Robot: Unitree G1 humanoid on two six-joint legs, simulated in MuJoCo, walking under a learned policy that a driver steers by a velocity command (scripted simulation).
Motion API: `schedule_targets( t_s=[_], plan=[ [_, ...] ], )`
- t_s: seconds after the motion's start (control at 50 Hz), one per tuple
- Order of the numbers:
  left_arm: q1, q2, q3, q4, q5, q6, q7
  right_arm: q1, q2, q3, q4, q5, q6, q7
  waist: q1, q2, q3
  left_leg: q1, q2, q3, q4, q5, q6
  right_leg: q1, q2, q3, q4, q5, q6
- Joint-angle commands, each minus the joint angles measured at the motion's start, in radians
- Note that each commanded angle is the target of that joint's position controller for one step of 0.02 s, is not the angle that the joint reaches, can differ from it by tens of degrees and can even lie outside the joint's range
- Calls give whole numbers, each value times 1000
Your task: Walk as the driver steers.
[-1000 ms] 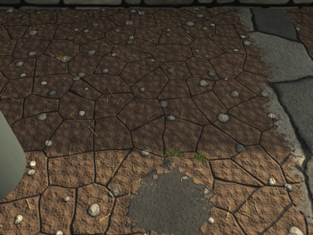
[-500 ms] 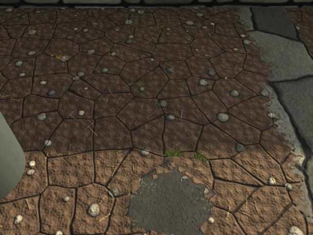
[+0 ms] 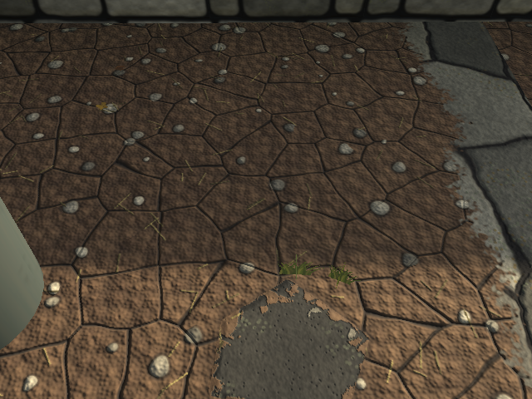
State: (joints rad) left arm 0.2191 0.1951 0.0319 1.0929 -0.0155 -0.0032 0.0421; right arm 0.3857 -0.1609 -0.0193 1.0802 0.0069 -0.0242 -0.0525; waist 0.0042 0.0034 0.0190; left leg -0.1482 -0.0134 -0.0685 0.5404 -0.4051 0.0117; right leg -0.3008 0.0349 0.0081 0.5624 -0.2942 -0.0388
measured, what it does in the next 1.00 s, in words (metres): walks ahead: right foot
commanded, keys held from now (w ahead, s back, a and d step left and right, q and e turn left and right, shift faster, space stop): w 1.00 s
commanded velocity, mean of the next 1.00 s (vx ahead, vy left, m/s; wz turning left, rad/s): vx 0.42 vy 0.00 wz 0.00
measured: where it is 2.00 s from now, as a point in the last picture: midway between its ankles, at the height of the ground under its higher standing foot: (283, 218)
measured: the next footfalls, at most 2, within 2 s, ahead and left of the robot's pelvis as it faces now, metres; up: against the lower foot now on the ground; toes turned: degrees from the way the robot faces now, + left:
right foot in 0.54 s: +0.38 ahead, -0.11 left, +0.00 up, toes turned -1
left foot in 1.08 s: +0.68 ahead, +0.15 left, +0.00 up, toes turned +4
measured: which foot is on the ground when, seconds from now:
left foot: down 0.00-0.56, up 0.58-1.00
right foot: down 0.00-0.16, up 0.18-0.52, down 0.54-1.00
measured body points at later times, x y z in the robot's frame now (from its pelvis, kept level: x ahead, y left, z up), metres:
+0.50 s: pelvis +0.17 +0.00 -0.01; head +0.21 +0.01 +0.44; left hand +0.41 +0.22 -0.10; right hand +0.03 -0.24 -0.13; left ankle -0.05 +0.13 -0.73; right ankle +0.34 -0.11 -0.71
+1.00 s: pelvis +0.45 +0.00 +0.00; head +0.48 +0.01 +0.45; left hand +0.41 +0.27 -0.14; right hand +0.66 -0.22 -0.09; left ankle +0.64 +0.15 -0.70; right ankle +0.34 -0.11 -0.73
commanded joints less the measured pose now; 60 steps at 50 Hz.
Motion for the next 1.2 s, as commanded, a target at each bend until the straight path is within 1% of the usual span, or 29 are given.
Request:
schedule_targets(
  t_s=[0.02,0.1,0.14,0.16,0.18,0.2,0.24,0.32,0.38,0.46,0.5,0.52,0.54,0.56,0.58,0.6,0.64,0.7,0.78,0.88,0.98,1.02,1.06,1.08,1.1,1.12,1.14,1.18,1.2],
  plan=[
    [65,127,27,-24,-13,-32,-3,67,-76,-14,-39,12,-27,-2,15,-45,131,-284,14,-10,-69,-269,77,43,-109,175,-179,-480,-94],
    [123,175,45,-29,-13,-64,-17,51,-43,-12,-66,13,-67,21,10,-127,77,-251,-1,59,83,-59,88,63,-279,460,-326,-511,-201],
    [-14,173,42,-87,-17,-62,-21,133,-44,-15,-42,9,-71,25,-69,-104,91,-26,17,35,-44,-53,127,-142,-226,365,-308,-442,-157],
    [-135,137,31,-133,-24,-65,-24,240,-68,-24,-7,12,-76,22,-133,-30,118,98,65,-67,-175,-118,160,-281,-129,198,-173,-335,-94],
    [-203,68,15,-174,-32,-88,-30,362,-162,-50,34,23,-81,19,-161,191,126,256,204,-313,-331,-185,216,-460,3,-23,145,-143,-17],
    [-215,92,17,-198,-26,-115,-35,370,-225,-67,26,18,-84,26,-157,290,162,340,357,-523,-369,11,256,-632,1,-50,302,-193,-10],
    [-156,120,25,-174,-22,-133,-52,322,-155,-51,2,-5,-90,33,-95,122,130,423,365,-458,-308,276,238,-759,-74,15,534,-165,-31],
    [-202,79,14,-203,-14,-130,-74,230,-92,-23,-39,-2,-59,38,-59,80,116,313,259,-185,-380,470,167,-692,-122,-38,487,15,-22],
    [-331,34,-10,-264,-6,-120,-86,184,-142,-25,-77,-8,-63,24,-69,99,144,23,171,-57,-468,407,149,-359,-66,-98,171,261,3],
    [-346,120,8,-308,-20,-107,-83,204,-205,-47,-68,13,-77,22,-30,139,134,112,230,-48,-443,592,134,-212,-31,-85,8,288,-30],
    [-230,175,37,-290,-19,-107,-77,188,-219,-54,-70,4,-65,24,45,174,19,204,239,-12,-242,1011,100,-55,15,-106,1,245,-66],
    [-72,212,60,-244,-25,-102,-71,176,-214,-52,-77,-4,-55,25,121,176,-82,180,209,18,-52,1136,75,137,34,-116,-7,244,-93],
    [105,255,77,-201,-24,-95,-62,152,-206,-45,-101,-16,-53,29,195,147,-193,-24,179,19,201,959,48,439,-79,8,20,227,-134],
    [246,356,99,-170,7,-90,-62,274,-51,-5,-118,-13,-68,44,141,-158,-413,-392,1,35,652,323,-16,815,-392,520,-65,-12,-310],
    [240,279,73,-153,11,-87,-68,255,-63,-6,-94,11,-99,52,144,-223,-464,-485,-40,-105,835,-118,6,770,-441,807,-280,-123,-322],
    [122,224,56,-165,1,-92,-70,128,-149,-32,-141,45,-113,55,111,-186,-237,-593,25,-74,894,-76,29,590,-402,658,-307,-147,-260],
    [-48,158,33,-198,12,-103,-78,0,-177,-44,-172,36,-111,39,40,-20,-58,-515,124,-17,802,87,48,225,-329,385,-359,29,-206],
    [-76,131,25,-176,21,-113,-83,63,-107,-48,-160,22,-65,26,-45,-83,-5,-380,175,-12,691,125,47,4,-253,211,-446,78,-197],
    [7,179,32,-142,19,-119,-59,-95,-146,-62,-223,-2,-60,22,-30,-55,53,-527,197,5,499,303,8,22,-249,146,-493,150,-216],
    [108,206,36,-129,4,-104,-38,-306,-119,-47,-282,5,-77,48,36,-39,58,-503,143,61,152,525,-5,108,-218,59,-481,229,-170],
    [201,222,43,-98,-8,-80,-34,-428,-134,-38,-340,16,-86,81,71,-40,80,-518,111,61,4,442,15,291,-284,70,-398,236,-154],
    [197,235,50,-98,-8,-68,-33,-402,-161,-45,-346,17,-91,88,43,-61,61,-458,90,72,-28,357,41,343,-307,81,-338,325,-138],
    [162,227,45,-110,-1,-56,-35,-202,-226,-79,-297,15,-95,85,-71,-70,-63,-177,26,124,-58,321,87,329,-248,24,-86,645,-98],
    [162,188,28,-133,14,-57,-35,-4,-300,-104,-251,5,-95,76,-144,-14,-218,135,132,10,-13,348,146,163,-193,-27,198,553,-62],
    [279,63,-9,-149,13,-78,-43,109,-406,-130,-220,-11,-88,76,-106,240,-366,521,381,-474,-104,157,307,-259,-7,-66,603,108,14],
    [260,113,0,-134,-4,-107,-48,119,-320,-104,-224,-7,-88,80,-121,246,-424,560,422,-695,-232,107,322,-386,7,100,743,-262,3],
    [162,200,23,-164,-32,-122,-52,34,-264,-84,-233,-1,-91,78,-107,187,-272,449,386,-534,-229,134,261,-473,-55,105,794,-212,-16],
    [70,188,28,-178,-23,-119,-42,-119,-207,-66,-262,-9,-90,77,-54,55,-120,163,318,-272,-279,308,208,-411,-145,74,691,-54,-20],
    [82,174,35,-170,-17,-100,-37,-153,-175,-57,-263,-16,-95,79,-20,59,-81,74,280,-184,-322,337,185,-351,-174,81,640,-4,-22]
  ],
)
